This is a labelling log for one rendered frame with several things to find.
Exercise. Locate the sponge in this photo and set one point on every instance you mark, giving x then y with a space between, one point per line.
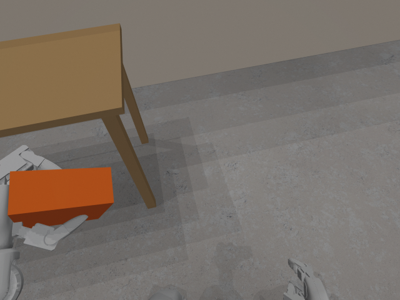
52 197

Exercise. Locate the table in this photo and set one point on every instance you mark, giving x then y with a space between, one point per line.
70 77

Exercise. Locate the robot right hand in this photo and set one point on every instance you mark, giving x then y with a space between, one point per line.
313 287

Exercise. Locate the robot left forearm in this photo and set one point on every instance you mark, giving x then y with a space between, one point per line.
11 277

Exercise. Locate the robot left hand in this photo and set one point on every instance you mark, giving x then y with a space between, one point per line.
39 236

